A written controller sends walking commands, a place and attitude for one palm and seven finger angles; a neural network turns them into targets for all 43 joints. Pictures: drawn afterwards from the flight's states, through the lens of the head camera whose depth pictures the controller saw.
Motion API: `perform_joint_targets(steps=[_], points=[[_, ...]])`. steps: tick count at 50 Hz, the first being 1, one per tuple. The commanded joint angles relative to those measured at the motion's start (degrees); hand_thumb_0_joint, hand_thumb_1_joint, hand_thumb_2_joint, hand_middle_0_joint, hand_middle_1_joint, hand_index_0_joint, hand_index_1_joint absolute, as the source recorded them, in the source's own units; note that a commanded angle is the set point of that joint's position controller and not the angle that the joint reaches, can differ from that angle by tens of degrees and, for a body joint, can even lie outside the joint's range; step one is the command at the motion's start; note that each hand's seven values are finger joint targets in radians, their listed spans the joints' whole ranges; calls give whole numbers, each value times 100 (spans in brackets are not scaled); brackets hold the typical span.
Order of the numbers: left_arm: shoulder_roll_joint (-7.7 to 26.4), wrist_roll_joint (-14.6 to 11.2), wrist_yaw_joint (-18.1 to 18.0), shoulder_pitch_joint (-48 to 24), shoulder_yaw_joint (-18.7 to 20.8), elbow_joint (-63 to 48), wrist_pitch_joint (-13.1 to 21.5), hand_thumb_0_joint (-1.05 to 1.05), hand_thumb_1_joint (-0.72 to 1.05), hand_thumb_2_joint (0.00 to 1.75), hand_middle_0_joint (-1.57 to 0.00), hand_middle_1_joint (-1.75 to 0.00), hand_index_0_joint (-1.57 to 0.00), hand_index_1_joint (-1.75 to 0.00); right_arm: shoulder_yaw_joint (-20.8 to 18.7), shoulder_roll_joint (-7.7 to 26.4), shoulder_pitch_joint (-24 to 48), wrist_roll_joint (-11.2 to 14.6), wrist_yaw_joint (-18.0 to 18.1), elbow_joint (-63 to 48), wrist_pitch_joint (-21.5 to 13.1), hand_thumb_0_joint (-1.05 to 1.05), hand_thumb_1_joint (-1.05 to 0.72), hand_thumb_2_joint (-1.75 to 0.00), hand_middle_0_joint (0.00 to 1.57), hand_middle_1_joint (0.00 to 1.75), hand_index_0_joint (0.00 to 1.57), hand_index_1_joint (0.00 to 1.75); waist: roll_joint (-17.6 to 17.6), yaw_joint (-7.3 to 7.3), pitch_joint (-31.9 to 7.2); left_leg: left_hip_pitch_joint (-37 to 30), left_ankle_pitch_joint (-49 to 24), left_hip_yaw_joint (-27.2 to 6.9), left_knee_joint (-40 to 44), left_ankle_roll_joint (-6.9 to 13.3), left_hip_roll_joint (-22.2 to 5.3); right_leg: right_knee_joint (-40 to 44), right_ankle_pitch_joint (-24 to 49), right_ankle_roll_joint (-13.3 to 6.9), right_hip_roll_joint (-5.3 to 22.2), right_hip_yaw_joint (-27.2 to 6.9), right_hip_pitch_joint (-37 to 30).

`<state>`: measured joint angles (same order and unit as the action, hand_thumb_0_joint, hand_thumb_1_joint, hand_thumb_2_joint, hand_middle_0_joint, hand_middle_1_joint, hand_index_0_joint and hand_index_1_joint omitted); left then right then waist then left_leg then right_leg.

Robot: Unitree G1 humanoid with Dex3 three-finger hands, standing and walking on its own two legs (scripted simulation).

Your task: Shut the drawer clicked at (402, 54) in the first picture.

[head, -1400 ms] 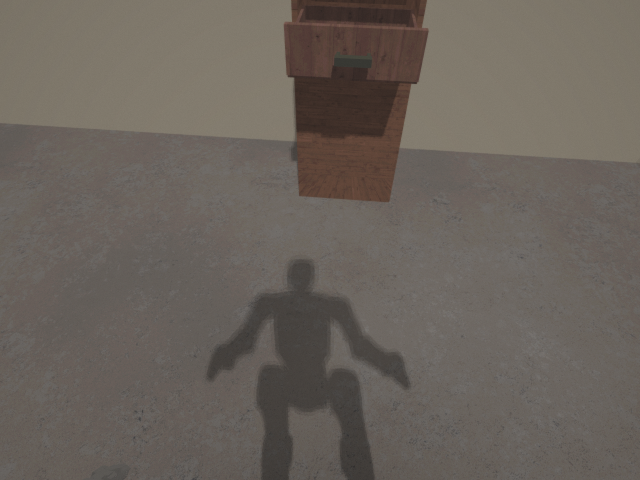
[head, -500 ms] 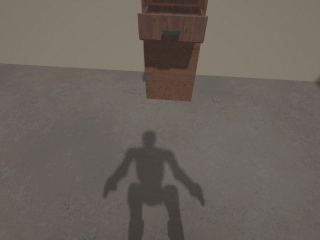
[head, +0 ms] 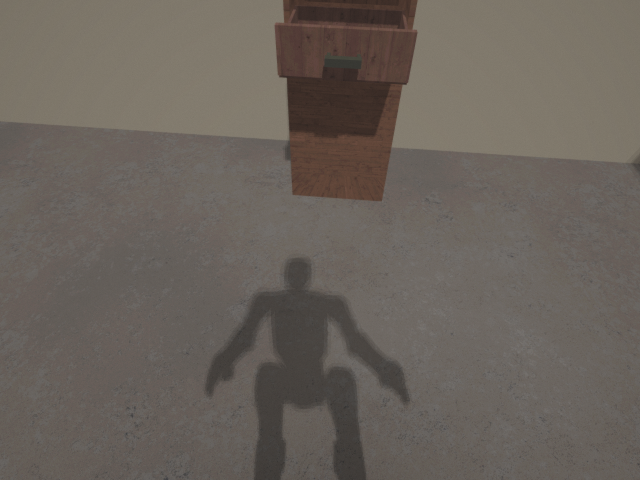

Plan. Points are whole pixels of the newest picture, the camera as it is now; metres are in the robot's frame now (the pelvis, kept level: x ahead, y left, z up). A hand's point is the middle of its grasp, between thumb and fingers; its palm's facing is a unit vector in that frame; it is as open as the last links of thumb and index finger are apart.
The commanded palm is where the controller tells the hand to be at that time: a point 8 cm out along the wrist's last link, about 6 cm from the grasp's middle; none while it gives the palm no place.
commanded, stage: look at it before walking up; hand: left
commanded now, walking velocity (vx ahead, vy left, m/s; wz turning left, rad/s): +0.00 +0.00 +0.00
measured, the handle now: (343, 59) +1.15 +0.01 +0.02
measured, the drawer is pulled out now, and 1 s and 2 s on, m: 0.30 0.30 0.30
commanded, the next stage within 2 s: walk to a spot facing it in 0.04 s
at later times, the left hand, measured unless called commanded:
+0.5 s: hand out of the picture +0.07 +0.19 -0.18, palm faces -0.12 -0.97 -0.21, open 7.4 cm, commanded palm none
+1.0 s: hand (262, 423) +0.25 +0.11 -0.19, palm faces -0.16 -0.98 -0.12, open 7.4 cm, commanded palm none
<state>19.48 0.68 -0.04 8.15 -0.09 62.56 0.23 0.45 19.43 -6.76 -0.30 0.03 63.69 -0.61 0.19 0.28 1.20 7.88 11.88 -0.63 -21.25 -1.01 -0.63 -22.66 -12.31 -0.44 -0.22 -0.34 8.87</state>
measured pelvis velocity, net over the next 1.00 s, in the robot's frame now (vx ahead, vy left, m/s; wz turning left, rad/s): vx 0.25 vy -0.05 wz -0.25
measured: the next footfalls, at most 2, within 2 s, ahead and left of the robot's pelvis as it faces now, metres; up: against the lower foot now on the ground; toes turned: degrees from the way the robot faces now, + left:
right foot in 0.60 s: +0.17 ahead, -0.16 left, +0.00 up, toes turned -17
left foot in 1.06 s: +0.44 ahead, +0.03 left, +0.00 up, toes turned -7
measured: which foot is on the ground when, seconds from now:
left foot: down 0.00-0.62, up 0.64-1.00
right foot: down 0.00-0.38, up 0.40-0.58, down 0.60-1.00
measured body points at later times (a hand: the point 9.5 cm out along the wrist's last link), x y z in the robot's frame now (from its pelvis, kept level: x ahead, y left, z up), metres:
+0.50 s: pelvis +0.06 -0.01 -0.01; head +0.07 -0.01 +0.44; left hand +0.08 +0.24 -0.17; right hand +0.01 -0.25 -0.17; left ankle +0.00 +0.13 -0.75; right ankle +0.03 -0.11 -0.71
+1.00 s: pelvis +0.25 -0.05 -0.01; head +0.26 -0.03 +0.44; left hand +0.26 +0.16 -0.18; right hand +0.29 -0.30 -0.14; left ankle +0.38 +0.04 -0.72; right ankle +0.13 -0.14 -0.75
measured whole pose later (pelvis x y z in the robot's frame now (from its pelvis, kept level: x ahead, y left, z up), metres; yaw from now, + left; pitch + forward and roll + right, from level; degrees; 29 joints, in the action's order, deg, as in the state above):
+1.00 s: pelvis +0.25 -0.05 -0.01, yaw -15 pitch +0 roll -2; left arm 8.1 1.7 -0.4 22.5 2.0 62.6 3.6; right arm -2.7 8.7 -8.4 -0.9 -1.7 57.0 -2.0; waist 0.5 2.3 0.4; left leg 29.6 12.4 5.3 -42.0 -1.5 -6.9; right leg -21.2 -19.1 -0.9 -2.2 2.4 2.1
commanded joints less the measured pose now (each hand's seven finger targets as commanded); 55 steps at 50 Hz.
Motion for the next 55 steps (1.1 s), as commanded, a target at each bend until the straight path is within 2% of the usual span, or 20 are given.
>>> perform_joint_targets(steps=[1, 8, 12, 16, 19, 21, 26, 29, 30, 31, 32, 35, 37, 40, 48, 51, 52, 53, 54, 55], points=[[1203, -10, -58, -213, 222, -382, 151, 0, 90, 90, -20, -30, -20, -30, -236, 1168, 260, -17, 82, -366, -151, 0, -90, -90, 20, 30, 20, 30, -27, -18, -360, -97, -902, -466, 265, 232, -628, 397, 1019, -144, 720, -623, -101], [789, -19, -63, 3, 143, -272, 101, 0, 90, 90, -20, -30, -20, -30, -139, 768, 115, -46, 70, -272, -107, 0, -90, -90, 20, 30, 20, 30, 44, -11, -357, -155, -589, -346, 234, 169, -620, 492, 632, -98, 712, -651, -56], [592, 44, 19, 423, 174, -291, -92, 0, 90, 90, -20, -30, -20, -30, -145, 452, -368, -116, 33, -247, 14, 0, -90, -90, 20, 30, 20, 30, 281, 10, 250, 419, 1600, -70, -63, 136, -442, 628, -1907, -242, 577, -1111, 533], [569, 53, 95, 582, 308, -538, -88, 0, 90, 90, -20, -30, -20, -30, -269, 486, -703, -117, 42, -411, -52, 0, -90, -90, 20, 30, 20, 30, 207, -66, 643, 554, 2122, -103, -300, 263, -535, 268, -2378, -462, 453, -1325, 1155], [114, 34, 153, 361, 296, -822, 22, 0, 90, 90, -20, -30, -20, -30, -420, 773, -1392, -109, 106, -341, -177, 0, -90, -90, 20, 30, 20, 30, -1065, -368, 692, -536, 2186, -1482, 756, 849, -1647, -1765, -1352, -219, -264, -201, 2433], [82, 59, 166, -234, 331, -1145, 91, 0, 90, 90, -20, -30, -20, -30, -483, 721, -1817, -86, 125, -301, -287, 0, -90, -90, 20, 30, 20, 30, -1013, -556, 763, -1189, 1075, -1856, 1126, 1332, -2355, -3113, -1723, -68, 201, -106, 3434], [-404, 32, 284, 266, 348, -1011, 106, 0, 90, 90, -20, -30, -20, -30, -462, 426, -1234, -140, 133, -392, -360, 0, -90, -90, 20, 30, 20, 30, -797, -29, 554, -311, -521, -27, 578, 843, -1863, -2089, -1174, -66, 543, 369, 1926], [-173, 85, 241, 2125, 468, -346, 158, 0, 90, 90, -20, -30, -20, -30, -457, 330, -1031, -67, 85, -377, -351, 0, -90, -90, 20, 30, 20, 30, 43, 798, -220, 817, -764, 1007, -1681, 380, -1066, -973, -58, -222, -17, 797, -824], [485, 110, 127, 2811, 623, -189, 253, 0, 90, 90, -20, -30, -20, -30, -364, -40, -1094, -3, 11, -506, -364, 0, -90, -90, 20, 30, 20, 30, 1702, 1051, -650, 2042, 565, 1277, -3483, 139, -607, -71, -1080, -646, 1232, -1083, -1777], [774, 15, 43, 2969, 663, -156, 290, 0, 90, 90, -20, -30, -20, -30, -333, -247, -947, 0, 3, -752, -399, 0, -90, -90, 20, 30, 20, 30, 2215, 903, -624, 2917, 2012, 842, -4773, 88, -215, 983, -1133, -1141, 2298, -3415, -1763], [696, -25, -11, 2651, 663, -234, 275, 0, 90, 90, -20, -30, -20, -30, -376, -178, -687, -29, 3, -771, -373, 0, -90, -90, 20, 30, 20, 30, 1366, 812, -292, 3219, 1846, 357, -5227, 140, -470, 1062, -1287, -1377, 2311, -3405, -1560], [82, 38, -59, 1471, 483, -516, 308, 0, 90, 90, -20, -30, -20, -30, -405, -401, -686, -96, -33, -603, -307, 0, -90, -90, 20, 30, 20, 30, 271, 222, 410, 2829, 842, 171, -5070, 84, -913, 1114, -1338, -1202, 1941, -2284, 203], [-123, 73, -58, 1344, 411, -487, 352, 0, 90, 90, -20, -30, -20, -30, -389, -579, -1023, -138, -46, -457, -194, 0, -90, -90, 20, 30, 20, 30, 256, -28, 382, 2444, 499, 351, -4619, -10, -889, 1141, -559, -996, 1568, -1425, 654], [-168, 81, -60, 1417, 384, -366, 407, 0, 90, 90, -20, -30, -20, -30, -417, -659, -1024, -118, -93, -530, -121, 0, -90, -90, 20, 30, 20, 30, 479, -128, 424, 2448, 96, 464, -4007, -93, -847, 1294, -282, -966, 1345, -984, 680], [-129, 97, -90, 1742, 420, -185, 432, 0, 90, 90, -20, -30, -20, -30, -389, -734, 48, -60, -176, -1078, -297, 0, -90, -90, 20, 30, 20, 30, 551, 178, 518, 2126, 124, 618, -1861, -2, -614, 982, 649, -918, 1384, -847, -141], [-159, 66, -88, 1566, 457, -195, 406, 0, 90, 90, -20, -30, -20, -30, -465, -507, -1033, -90, -80, -753, -397, 0, -90, -90, 20, 30, 20, 30, 123, -342, 109, 226, -68, 771, -898, 117, -302, -356, 1371, -663, 978, -432, 330], [-357, 25, -53, 1626, 444, -241, 398, 0, 90, 90, -20, -30, -20, -30, -579, -83, -1919, -135, -3, -513, -432, 0, -90, -90, 20, 30, 20, 30, -676, -668, -447, -1136, 208, 24, -562, 324, -853, -1747, 1071, -445, 570, -126, 1021], [-685, -32, 14, 1875, 397, -346, 383, 0, 90, 90, -20, -30, -20, -30, -731, 579, -2595, -195, 45, -368, -443, 0, -90, -90, 20, 30, 20, 30, -2224, -723, -1005, -2094, 536, -2182, 283, 850, -2498, -3730, -1595, -133, -212, 545, 2301], [-535, 35, -11, 1525, 404, -488, 399, 0, 90, 90, -20, -30, -20, -30, -682, 517, -2631, -135, 75, -346, -348, 0, -90, -90, 20, 30, 20, 30, -1709, -742, -788, -1730, 1011, -2827, 810, 1097, -2782, -4723, -1954, -211, -104, 22, 2689], [-514, 59, -17, 1339, 414, -518, 371, 0, 90, 90, -20, -30, -20, -30, -635, 308, -2154, -122, 79, -472, -322, 0, -90, -90, 20, 30, 20, 30, -1262, -571, -388, -1058, 1677, -2569, 979, 1119, -2730, -5189, -1626, -239, 213, -101, 2844]])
